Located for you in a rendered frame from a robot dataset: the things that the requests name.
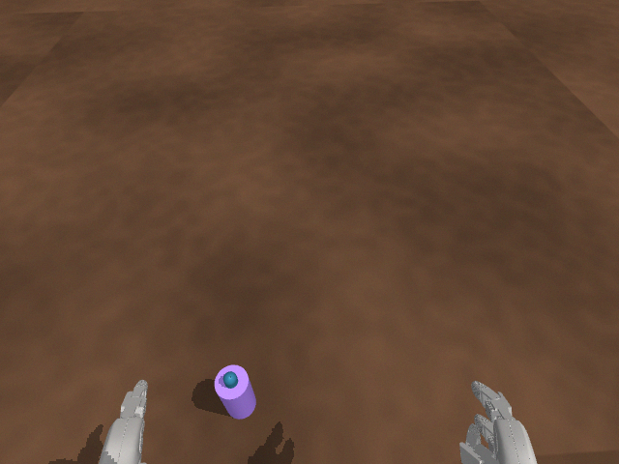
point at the left robot hand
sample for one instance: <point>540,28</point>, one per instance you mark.
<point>124,440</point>

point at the bottle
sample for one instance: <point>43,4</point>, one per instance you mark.
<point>233,387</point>

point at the right robot hand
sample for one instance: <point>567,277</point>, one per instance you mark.
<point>508,441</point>

